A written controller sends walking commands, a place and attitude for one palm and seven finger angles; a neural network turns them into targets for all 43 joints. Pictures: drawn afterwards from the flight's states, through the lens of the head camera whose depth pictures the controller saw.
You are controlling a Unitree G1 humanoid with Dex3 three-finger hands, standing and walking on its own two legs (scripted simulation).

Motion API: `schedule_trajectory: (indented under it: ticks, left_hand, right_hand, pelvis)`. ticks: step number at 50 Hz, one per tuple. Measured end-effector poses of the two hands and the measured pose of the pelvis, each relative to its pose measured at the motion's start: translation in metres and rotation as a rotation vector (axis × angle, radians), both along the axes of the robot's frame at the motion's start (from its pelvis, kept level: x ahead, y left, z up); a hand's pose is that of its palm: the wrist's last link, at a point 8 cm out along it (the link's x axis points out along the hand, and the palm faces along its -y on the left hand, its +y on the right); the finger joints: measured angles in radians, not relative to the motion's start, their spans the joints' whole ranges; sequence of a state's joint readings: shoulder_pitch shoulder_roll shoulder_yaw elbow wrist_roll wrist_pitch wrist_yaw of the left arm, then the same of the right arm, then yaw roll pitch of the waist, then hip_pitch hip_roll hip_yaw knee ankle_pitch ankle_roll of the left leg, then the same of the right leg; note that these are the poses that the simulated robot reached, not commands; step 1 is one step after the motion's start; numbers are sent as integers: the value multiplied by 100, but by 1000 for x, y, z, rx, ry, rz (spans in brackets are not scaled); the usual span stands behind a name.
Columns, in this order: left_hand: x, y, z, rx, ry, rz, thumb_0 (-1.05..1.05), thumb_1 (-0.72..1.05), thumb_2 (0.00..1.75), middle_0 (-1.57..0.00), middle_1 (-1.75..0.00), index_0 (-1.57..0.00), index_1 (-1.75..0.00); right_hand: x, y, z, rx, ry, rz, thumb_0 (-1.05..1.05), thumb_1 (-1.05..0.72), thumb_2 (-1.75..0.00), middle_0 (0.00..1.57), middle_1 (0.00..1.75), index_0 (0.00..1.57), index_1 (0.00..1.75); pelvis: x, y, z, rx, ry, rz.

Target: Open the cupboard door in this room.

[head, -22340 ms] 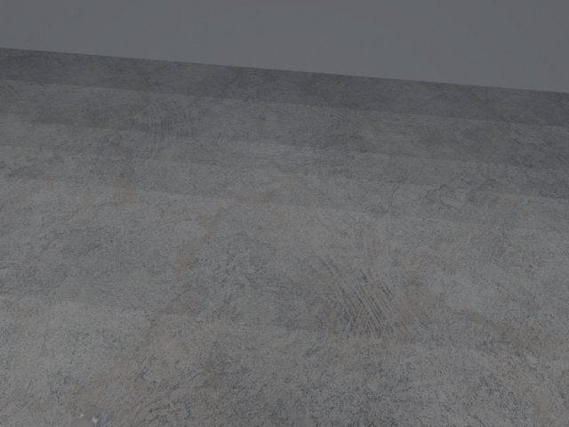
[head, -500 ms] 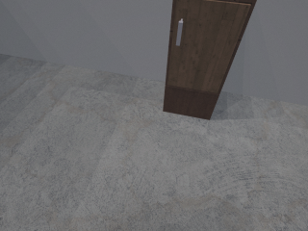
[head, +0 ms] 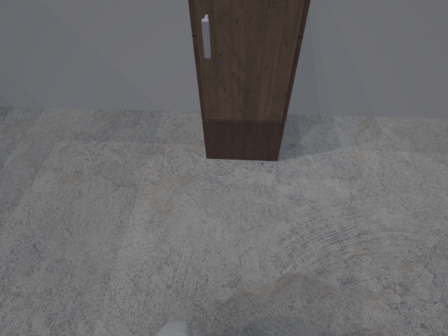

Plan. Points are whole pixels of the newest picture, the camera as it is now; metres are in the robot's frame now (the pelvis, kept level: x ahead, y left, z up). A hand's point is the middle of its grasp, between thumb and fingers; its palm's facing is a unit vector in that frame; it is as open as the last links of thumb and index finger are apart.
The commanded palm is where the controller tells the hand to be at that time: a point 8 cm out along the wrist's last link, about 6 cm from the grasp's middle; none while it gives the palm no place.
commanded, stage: walk to a spot facing it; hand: left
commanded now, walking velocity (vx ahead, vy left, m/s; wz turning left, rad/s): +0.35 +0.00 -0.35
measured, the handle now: (207, 36) +1.06 +0.17 -0.01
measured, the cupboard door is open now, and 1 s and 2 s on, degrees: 0 0 0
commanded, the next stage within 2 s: turn to face it in 0.62 s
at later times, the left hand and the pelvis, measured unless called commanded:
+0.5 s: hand (131, 266) +0.27 +0.26 -0.18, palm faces -0.17 -0.96 -0.21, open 7.4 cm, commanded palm none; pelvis +0.19 +0.06 +0.00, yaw -14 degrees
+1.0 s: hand (213, 202) +0.44 +0.08 -0.15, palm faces -0.42 -0.89 -0.20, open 7.3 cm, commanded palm none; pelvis +0.26 -0.01 +0.00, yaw -20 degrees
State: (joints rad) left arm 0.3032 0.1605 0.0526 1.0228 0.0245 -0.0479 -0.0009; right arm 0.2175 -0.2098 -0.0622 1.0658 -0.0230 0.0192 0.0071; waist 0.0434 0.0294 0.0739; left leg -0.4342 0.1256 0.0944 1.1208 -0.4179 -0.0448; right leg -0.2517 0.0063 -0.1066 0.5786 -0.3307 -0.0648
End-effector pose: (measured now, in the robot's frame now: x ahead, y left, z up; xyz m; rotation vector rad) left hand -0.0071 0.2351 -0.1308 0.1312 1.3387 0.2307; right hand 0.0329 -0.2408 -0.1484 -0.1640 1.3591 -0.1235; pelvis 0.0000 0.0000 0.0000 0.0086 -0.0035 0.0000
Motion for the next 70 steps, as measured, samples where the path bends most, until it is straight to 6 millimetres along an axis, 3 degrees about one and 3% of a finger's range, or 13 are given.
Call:
schedule_trajectory:
  ticks: [5, 10, 15, 18, 22, 28, 34, 40, 46, 52, 57, 63, 70]
  left_hand:
    - [11, -8, 8, -40, 96, -39, 0, 91, 90, -20, -30, -20, -30]
    - [37, 1, 6, -60, 148, -49, 1, 91, 90, -21, -30, -20, -30]
    - [82, 28, -11, -70, 181, -56, 1, 91, 90, -21, -30, -20, -30]
    - [125, 50, -28, -68, 186, -96, 1, 91, 90, -21, -30, -20, -30]
    - [211, 71, -26, -40, 100, -198, 1, 91, 90, -20, -30, -20, -30]
    - [347, 68, -2, -8, -108, -333, 1, 92, 90, -20, -30, -19, -30]
    - [442, 23, 16, -7, -220, -476, 0, 92, 90, -20, -30, -19, -30]
    - [497, -52, 16, -14, -282, -629, 0, 92, 90, -20, -30, -19, -30]
    - [488, -99, 16, -49, -293, -651, 0, 91, 90, -20, -30, -20, -30]
    - [450, -96, 11, -83, -222, -544, 0, 91, 90, -21, -30, -20, -30]
    - [429, -56, 4, -60, -220, -404, -2, 92, 90, -21, -30, -21, -30]
    - [387, 15, -24, -21, -128, -267, -1, 92, 90, -21, -30, -20, -30]
    - [340, 64, -15, 17, 2, -187, 1, 92, 90, -20, -30, -20, -30]
  right_hand:
    - [84, 3, 23, -2, -174, -3, 1, -91, -90, 19, 30, 20, 30]
    - [161, 18, 35, -4, -275, 14, 1, -91, -90, 19, 30, 20, 30]
    - [229, 42, 36, -25, -331, 39, 0, -91, -90, 19, 30, 20, 30]
    - [249, 51, 32, -59, -372, 14, 0, -91, -90, 20, 30, 20, 30]
    - [229, 56, 34, -80, -310, -74, 0, -91, -90, 20, 30, 20, 30]
    - [161, 57, 34, -100, -114, -250, 0, -92, -90, 20, 30, 20, 30]
    - [103, 54, 28, -89, 34, -406, 0, -92, -90, 20, 30, 20, 30]
    - [74, 47, 5, -32, 107, -529, 0, -91, -90, 20, 30, 20, 30]
    - [89, 36, -6, 29, 134, -536, 1, -91, -90, 19, 30, 20, 30]
    - [141, 23, 0, 46, 53, -453, 0, -91, -90, 19, 30, 20, 30]
    - [190, 11, 9, 9, -15, -337, 0, -91, -90, 20, 30, 20, 30]
    - [250, 2, 21, -93, -125, -199, 0, -92, -90, 20, 30, 20, 30]
    - [277, 12, 46, -145, -173, -112, 0, -91, -90, 20, 30, 20, 30]
  pelvis:
    - [33, 4, 12, 5, 16, -46]
    - [73, 17, 12, -6, 24, -78]
    - [122, 38, 1, -21, 25, -112]
    - [149, 52, -11, -30, 16, -160]
    - [172, 60, -4, -37, 0, -215]
    - [201, 62, 8, -34, 1, -273]
    - [224, 51, 8, -20, 1, -342]
    - [245, 20, -6, 7, 8, -403]
    - [254, -2, -4, 5, -11, -385]
    - [258, -8, 4, 5, -23, -325]
    - [258, -1, 3, -8, -16, -257]
    - [261, 21, -10, -33, -4, -182]
    - [260, 38, 5, -50, -4, -145]
